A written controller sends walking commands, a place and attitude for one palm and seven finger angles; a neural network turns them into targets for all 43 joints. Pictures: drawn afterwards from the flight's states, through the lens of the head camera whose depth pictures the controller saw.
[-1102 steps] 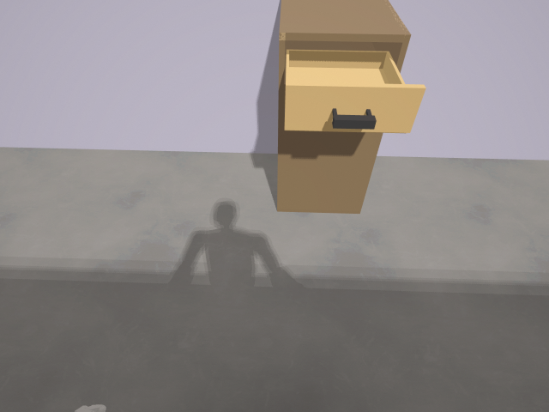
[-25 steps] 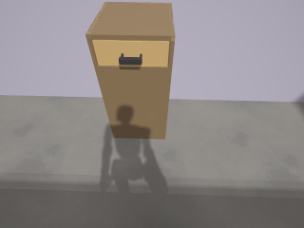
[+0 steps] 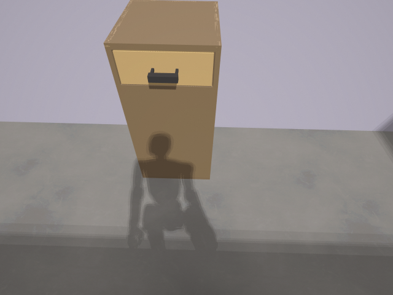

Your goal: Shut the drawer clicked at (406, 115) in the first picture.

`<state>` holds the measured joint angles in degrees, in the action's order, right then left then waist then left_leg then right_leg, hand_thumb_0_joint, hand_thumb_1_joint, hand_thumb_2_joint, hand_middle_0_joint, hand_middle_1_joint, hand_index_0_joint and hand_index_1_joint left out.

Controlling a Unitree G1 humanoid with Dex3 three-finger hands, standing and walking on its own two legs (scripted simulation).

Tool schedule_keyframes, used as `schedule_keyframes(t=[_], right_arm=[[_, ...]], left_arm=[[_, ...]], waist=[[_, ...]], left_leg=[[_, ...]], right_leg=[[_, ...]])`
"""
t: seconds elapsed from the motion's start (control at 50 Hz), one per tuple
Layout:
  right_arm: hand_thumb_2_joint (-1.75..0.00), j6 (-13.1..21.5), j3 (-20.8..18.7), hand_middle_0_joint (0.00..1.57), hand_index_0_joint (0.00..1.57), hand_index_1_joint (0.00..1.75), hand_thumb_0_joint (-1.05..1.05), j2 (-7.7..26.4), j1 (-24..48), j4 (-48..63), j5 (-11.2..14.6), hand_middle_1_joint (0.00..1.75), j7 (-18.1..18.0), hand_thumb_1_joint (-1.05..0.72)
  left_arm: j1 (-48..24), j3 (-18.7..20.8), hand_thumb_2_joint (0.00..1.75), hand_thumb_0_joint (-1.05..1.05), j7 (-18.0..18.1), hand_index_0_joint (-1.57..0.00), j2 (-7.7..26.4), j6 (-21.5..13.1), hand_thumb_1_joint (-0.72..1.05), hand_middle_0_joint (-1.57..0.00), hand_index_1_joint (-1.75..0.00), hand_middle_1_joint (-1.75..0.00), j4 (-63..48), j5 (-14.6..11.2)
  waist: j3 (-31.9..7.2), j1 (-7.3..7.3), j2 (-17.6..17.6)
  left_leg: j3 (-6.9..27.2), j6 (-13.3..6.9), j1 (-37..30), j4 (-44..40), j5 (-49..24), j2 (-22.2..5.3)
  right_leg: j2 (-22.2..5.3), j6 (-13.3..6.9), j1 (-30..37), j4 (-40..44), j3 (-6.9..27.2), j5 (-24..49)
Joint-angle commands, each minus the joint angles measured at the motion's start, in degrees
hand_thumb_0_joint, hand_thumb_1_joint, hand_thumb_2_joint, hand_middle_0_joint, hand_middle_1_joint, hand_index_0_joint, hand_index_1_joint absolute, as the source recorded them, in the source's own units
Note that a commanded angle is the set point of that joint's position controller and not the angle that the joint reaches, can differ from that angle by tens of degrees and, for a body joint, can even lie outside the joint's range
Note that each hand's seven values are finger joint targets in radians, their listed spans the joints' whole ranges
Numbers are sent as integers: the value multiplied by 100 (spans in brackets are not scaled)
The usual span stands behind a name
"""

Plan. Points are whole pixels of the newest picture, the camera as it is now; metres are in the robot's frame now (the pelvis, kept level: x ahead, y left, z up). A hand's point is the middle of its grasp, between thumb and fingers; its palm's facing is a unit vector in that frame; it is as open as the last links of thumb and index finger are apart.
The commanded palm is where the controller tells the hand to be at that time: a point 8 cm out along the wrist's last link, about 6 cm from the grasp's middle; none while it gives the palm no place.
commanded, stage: look to check the result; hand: left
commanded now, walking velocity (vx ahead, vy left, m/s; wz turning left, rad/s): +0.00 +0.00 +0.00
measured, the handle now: (163, 74) +0.84 +0.17 -0.02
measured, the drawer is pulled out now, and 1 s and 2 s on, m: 0.00 0.00 0.00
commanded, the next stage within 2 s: stand and wait in 0.28 s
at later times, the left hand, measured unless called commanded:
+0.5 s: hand out of the picture -0.01 +0.16 -0.18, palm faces +0.05 -0.98 -0.18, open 7.4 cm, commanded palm none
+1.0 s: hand out of the picture +0.00 +0.16 -0.18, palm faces +0.05 -0.98 -0.18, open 7.4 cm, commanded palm none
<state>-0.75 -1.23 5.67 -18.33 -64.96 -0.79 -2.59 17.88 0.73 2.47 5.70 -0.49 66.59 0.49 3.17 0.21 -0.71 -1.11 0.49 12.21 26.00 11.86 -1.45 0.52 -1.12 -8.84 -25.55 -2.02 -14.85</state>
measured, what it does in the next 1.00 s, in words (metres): stands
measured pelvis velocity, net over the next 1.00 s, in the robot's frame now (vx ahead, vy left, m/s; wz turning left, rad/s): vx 0.01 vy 0.00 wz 0.00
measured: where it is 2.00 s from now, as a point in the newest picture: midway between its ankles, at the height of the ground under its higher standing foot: outside the picture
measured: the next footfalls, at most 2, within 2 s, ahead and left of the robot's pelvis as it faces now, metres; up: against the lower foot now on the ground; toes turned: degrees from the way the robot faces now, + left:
none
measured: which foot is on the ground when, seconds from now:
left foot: down 0.00-1.00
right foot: down 0.00-1.00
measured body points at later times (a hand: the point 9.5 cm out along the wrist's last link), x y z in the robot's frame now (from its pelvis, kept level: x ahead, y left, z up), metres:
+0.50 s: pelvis +0.01 +0.00 +0.00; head +0.02 -0.01 +0.45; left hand -0.01 +0.21 -0.16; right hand -0.02 -0.20 -0.17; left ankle +0.02 +0.13 -0.74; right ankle -0.01 -0.11 -0.74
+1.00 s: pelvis +0.01 +0.00 +0.00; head +0.03 -0.01 +0.45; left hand +0.00 +0.21 -0.16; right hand -0.01 -0.21 -0.16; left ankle +0.02 +0.13 -0.74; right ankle -0.01 -0.11 -0.74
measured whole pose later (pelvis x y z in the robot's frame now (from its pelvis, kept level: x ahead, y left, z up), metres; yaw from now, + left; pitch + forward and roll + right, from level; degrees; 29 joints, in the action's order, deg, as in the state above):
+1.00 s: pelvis +0.01 +0.00 +0.00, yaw +0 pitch -2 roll +0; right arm -0.4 -1.0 6.2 -16.9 -65.4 -0.7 -2.7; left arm 16.5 0.9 2.4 6.6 -0.8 66.1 0.4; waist 3.4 0.2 -0.6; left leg -1.2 0.8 10.4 24.6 12.4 -1.6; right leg 0.7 -1.3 -7.0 -24.1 -1.9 -15.3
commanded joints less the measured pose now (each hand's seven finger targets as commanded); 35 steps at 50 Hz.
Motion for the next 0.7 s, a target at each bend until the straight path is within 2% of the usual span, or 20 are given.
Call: schedule_keyframes(t=[0.0,0.68], right_arm=[[-90,48,-40,20,20,30,0,374,-493,51,-6,30,-4,-90],[-90,83,-26,20,20,30,0,481,-405,19,-4,30,-16,-90]], left_arm=[[487,83,90,0,30,-20,516,-43,90,-20,-30,-30,-81,-3],[380,110,90,0,15,-20,596,-43,90,-20,-30,-30,-116,-9]], waist=[[313,30,11],[297,8,-8]], left_leg=[[271,-216,-186,-421,-451,-363],[295,-211,-228,-530,-542,-406]], right_leg=[[-537,-179,-555,707,464,304],[-517,-159,-367,700,435,430]])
